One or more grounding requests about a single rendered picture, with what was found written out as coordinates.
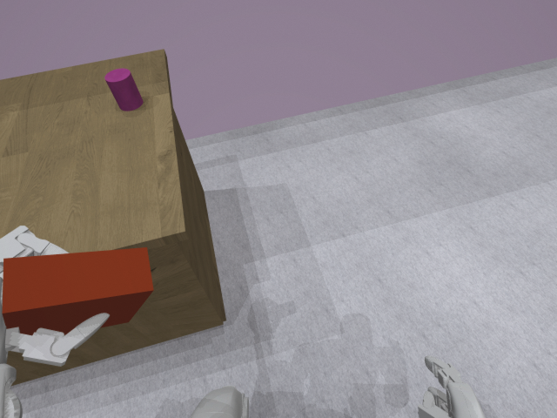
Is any robot left forearm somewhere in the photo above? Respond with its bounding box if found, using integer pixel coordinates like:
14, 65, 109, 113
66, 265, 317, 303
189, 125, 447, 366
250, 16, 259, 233
0, 364, 23, 418

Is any right robot hand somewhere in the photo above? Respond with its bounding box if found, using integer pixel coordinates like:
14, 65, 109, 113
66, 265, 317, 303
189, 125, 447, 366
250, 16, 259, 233
418, 355, 485, 418

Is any left robot hand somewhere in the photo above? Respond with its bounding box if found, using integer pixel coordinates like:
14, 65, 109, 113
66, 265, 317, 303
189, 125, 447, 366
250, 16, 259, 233
0, 226, 110, 367

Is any robot left thigh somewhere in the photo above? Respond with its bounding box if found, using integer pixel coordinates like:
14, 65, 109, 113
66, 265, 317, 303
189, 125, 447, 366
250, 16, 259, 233
190, 388, 249, 418

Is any table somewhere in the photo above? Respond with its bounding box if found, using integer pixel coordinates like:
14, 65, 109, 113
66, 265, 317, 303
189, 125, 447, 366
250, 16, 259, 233
0, 49, 226, 386

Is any sponge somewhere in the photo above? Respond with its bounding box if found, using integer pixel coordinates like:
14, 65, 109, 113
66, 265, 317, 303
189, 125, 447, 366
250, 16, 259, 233
3, 247, 154, 335

